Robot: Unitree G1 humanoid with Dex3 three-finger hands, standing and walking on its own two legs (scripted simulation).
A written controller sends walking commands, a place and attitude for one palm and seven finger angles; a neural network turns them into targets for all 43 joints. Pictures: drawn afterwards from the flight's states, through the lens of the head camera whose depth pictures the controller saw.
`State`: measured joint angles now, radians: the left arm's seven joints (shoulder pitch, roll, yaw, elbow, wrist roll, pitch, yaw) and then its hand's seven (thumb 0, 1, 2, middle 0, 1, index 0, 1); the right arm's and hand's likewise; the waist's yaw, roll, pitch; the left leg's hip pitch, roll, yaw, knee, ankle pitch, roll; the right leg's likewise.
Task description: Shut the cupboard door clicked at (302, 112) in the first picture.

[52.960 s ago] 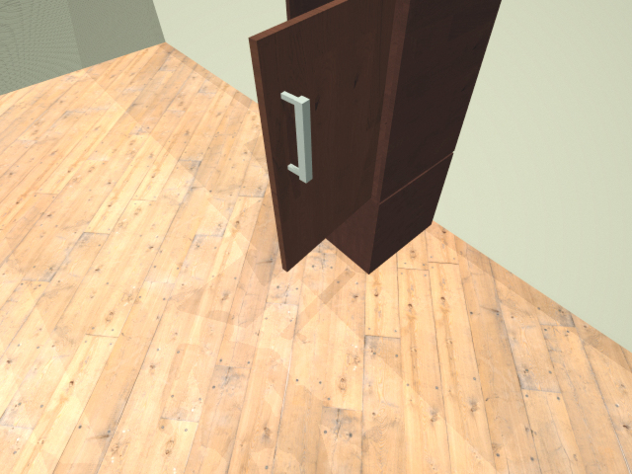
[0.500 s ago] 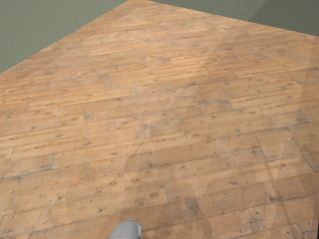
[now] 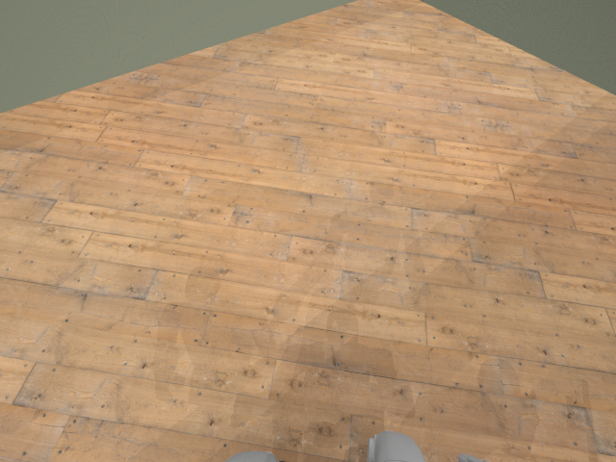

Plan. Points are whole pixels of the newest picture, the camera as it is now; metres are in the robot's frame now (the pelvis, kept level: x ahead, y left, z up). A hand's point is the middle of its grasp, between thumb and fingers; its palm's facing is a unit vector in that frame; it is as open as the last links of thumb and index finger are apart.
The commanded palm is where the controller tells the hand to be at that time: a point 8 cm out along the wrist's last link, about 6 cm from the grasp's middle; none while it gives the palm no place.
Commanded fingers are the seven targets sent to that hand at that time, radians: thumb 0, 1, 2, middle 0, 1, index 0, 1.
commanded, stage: turn to face it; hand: left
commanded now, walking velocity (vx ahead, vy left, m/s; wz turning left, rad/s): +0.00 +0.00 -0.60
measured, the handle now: out of the picture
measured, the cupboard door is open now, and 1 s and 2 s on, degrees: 31 31 31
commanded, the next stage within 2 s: none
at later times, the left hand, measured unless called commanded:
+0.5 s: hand (238, 402) +0.21 +0.12 -0.16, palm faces -0.21 -0.95 -0.22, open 7.3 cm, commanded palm none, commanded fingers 0.00 0.90 0.90 -0.20 -0.30 -0.20 -0.30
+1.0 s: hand (236, 308) +0.36 +0.16 -0.15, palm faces -0.48 -0.84 -0.23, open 7.4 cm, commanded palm none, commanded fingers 0.00 0.90 0.90 -0.20 -0.30 -0.20 -0.30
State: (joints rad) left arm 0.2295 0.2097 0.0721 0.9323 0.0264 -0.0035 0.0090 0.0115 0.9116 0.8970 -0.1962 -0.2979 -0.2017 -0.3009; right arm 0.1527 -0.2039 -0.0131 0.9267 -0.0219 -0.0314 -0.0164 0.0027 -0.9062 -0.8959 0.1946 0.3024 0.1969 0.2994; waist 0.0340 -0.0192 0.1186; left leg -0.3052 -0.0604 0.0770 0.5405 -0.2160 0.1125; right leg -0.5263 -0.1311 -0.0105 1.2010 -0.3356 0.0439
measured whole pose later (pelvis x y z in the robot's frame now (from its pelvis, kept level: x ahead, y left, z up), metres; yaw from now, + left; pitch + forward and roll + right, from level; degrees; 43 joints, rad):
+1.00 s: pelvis +0.16 +0.02 +0.01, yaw -34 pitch +0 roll -3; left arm 0.17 0.28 0.11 0.87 0.02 0.09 -0.03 0.01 0.91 0.90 -0.19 -0.30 -0.20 -0.30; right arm 0.19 -0.19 -0.01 0.88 -0.03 0.01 -0.03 0.00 -0.90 -0.90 0.20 0.30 0.20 0.30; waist 0.01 -0.01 0.08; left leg -0.25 0.13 0.19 0.48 -0.23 0.01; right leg -0.46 -0.03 -0.03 1.05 -0.43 0.06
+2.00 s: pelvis +0.17 +0.00 +0.00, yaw -69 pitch +0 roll -2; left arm 0.15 0.25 0.09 0.88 0.02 0.08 -0.04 0.01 0.91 0.90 -0.19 -0.30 -0.20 -0.30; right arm 0.23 -0.23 -0.04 0.91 -0.03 0.02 -0.02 0.00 -0.90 -0.90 0.20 0.30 0.20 0.30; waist -0.01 0.03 0.09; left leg -0.22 0.18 0.26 0.58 -0.33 -0.03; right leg -0.33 -0.03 -0.08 0.72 -0.37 0.04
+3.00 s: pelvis +0.17 -0.03 +0.00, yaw -100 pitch +0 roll +0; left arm 0.14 0.18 0.04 0.91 0.02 0.03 0.00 0.01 0.91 0.90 -0.20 -0.30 -0.20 -0.30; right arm 0.26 -0.27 -0.06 0.99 -0.02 0.07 -0.03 0.01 -0.91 -0.90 0.20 0.30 0.20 0.30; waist -0.03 0.08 0.06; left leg -0.42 0.10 0.09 1.01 -0.50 -0.05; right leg -0.25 0.00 -0.05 0.56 -0.32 -0.02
